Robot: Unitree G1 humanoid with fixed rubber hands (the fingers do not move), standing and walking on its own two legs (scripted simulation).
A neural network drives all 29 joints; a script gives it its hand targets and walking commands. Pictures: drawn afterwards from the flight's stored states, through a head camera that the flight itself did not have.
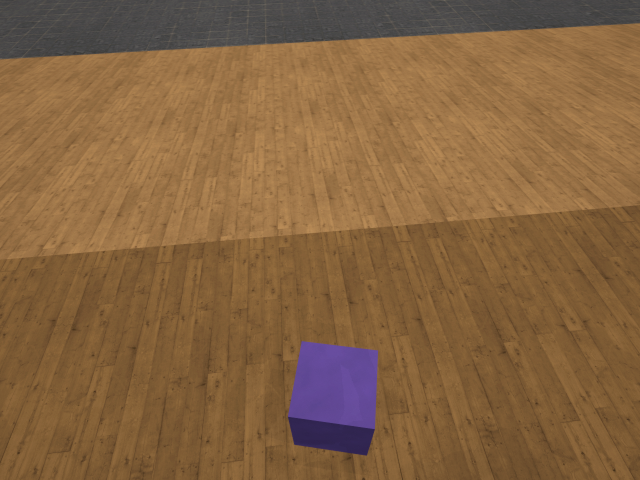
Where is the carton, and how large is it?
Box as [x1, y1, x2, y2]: [288, 341, 377, 455]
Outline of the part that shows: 302,341 288,413 288,419 294,444 366,455 374,430 377,350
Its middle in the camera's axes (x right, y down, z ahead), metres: +0.04 +0.46 +1.09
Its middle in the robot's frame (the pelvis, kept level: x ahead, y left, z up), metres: +0.45 -0.02 -0.65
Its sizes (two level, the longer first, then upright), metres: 0.210 0.200 0.250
